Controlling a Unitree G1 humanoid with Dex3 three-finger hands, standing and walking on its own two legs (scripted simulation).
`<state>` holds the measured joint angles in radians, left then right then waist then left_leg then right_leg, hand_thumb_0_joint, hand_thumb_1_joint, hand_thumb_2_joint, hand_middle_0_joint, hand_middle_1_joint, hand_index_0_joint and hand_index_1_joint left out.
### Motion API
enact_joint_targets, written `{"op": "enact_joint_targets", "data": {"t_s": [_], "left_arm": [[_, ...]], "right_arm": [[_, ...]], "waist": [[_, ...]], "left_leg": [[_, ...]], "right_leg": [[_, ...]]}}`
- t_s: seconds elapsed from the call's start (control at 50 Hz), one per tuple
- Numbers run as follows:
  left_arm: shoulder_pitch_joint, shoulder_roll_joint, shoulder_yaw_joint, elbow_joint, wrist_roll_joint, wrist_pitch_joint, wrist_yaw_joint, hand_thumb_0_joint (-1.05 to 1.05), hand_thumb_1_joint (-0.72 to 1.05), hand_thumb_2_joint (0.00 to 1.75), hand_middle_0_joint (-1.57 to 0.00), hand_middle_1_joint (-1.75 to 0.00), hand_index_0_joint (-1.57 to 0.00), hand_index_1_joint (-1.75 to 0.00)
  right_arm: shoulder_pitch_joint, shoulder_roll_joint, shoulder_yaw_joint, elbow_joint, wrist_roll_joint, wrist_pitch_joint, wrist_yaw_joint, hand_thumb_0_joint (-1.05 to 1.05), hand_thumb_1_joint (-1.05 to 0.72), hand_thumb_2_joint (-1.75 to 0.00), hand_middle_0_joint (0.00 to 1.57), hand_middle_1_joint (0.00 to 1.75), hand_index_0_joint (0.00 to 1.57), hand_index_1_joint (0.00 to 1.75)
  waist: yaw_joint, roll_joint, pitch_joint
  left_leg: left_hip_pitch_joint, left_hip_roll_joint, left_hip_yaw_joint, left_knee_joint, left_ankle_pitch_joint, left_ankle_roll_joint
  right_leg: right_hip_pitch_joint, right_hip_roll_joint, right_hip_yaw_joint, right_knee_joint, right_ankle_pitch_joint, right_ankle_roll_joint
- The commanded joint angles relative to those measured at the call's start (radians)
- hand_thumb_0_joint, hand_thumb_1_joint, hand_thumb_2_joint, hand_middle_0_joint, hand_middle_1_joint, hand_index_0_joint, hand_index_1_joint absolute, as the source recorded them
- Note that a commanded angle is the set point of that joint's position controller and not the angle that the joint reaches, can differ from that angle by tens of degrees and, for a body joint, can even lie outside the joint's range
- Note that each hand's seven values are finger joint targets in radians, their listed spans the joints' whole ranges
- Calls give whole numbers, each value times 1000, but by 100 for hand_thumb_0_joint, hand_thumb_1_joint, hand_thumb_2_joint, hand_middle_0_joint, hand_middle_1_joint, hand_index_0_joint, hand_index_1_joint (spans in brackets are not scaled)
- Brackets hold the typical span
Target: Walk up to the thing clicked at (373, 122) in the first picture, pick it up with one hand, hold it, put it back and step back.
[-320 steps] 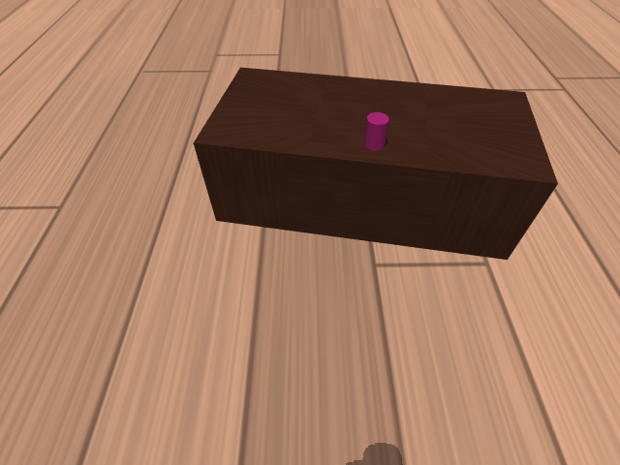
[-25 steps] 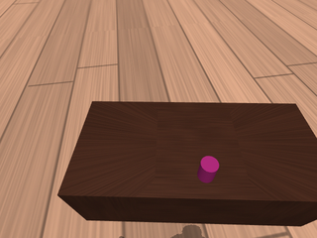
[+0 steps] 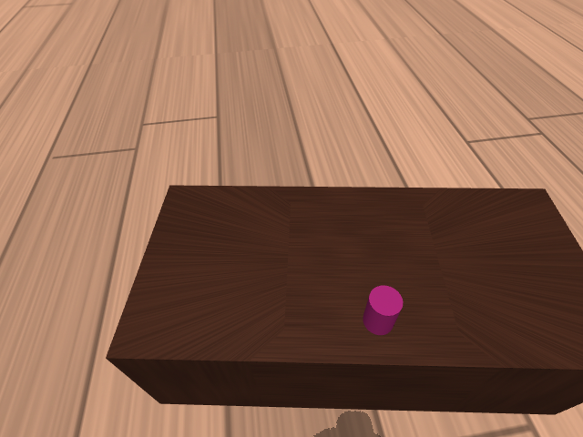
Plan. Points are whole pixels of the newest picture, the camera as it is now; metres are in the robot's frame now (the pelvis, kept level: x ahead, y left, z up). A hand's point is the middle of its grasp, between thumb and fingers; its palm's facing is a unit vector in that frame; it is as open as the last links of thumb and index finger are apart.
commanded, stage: stand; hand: right
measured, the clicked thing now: (381, 310) +0.44 -0.18 -0.31
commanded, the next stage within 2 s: go down in 0.68 s
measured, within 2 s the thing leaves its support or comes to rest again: neither
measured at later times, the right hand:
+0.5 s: hand out of the picture +0.06 -0.25 -0.16, palm faces -0.04 +0.94 -0.33, open 7.4 cm
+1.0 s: hand out of the picture +0.14 -0.24 -0.16, palm faces +0.07 +0.95 -0.32, open 10.5 cm
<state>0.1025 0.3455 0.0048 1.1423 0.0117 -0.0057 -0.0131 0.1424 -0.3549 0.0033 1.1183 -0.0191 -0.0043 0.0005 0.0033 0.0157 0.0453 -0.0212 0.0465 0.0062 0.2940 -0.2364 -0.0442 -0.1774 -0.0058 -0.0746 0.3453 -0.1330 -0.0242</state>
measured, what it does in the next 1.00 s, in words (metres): stands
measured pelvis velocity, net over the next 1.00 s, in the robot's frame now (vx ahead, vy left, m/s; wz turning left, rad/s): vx -0.02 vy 0.01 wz -0.02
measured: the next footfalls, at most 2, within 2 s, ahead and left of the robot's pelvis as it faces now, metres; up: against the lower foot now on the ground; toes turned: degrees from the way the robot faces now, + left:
none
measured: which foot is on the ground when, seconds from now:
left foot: down 0.00-1.00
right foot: down 0.00-1.00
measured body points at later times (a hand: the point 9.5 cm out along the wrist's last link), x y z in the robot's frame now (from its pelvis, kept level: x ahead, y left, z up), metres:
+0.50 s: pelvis +0.00 +0.00 +0.00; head +0.00 -0.01 +0.45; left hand +0.08 +0.30 -0.13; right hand +0.06 -0.30 -0.14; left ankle -0.05 +0.15 -0.75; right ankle +0.04 -0.10 -0.75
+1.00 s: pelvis -0.02 +0.01 -0.02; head +0.04 +0.00 +0.43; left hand +0.16 +0.29 -0.12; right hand +0.14 -0.29 -0.14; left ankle -0.05 +0.15 -0.75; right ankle +0.04 -0.10 -0.75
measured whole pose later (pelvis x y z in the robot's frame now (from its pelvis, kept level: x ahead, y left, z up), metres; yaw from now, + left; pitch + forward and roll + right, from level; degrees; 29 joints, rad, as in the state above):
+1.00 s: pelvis -0.02 +0.01 -0.02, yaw -1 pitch +4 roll +1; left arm 0.04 0.31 0.08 0.86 -0.04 -0.09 0.04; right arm -0.06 -0.33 -0.09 1.00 0.00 0.07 0.00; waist 0.01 -0.01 0.05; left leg -0.29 0.03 0.03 0.54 -0.32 -0.03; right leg -0.44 -0.02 -0.04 0.55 -0.19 -0.02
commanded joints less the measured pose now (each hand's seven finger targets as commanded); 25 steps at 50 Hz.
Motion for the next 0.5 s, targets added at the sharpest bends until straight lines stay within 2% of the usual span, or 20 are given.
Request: {"op": "enact_joint_targets", "data": {"t_s": [0.0, 0.48], "left_arm": [[-44, 222, 38, -60, -6, -27, 18, 0, 90, 90, -20, -30, -20, -30], [-44, 225, 40, -62, -4, -26, 17, 0, 90, 90, -20, -30, -20, -30]], "right_arm": [[-27, -208, -39, -53, 5, -19, -9, 0, -90, -90, 20, 30, 20, 30], [-20, -208, -41, -57, 3, -18, -9, 0, -90, -90, 20, 30, 20, 30]], "waist": [[-1, -7, -62], [0, -14, -48]], "left_leg": [[-86, 97, -62, -56, 106, 49], [-97, 94, -60, -62, 78, 51]], "right_leg": [[95, -135, 136, -46, 124, -2], [89, -134, 140, -53, 85, -2]]}}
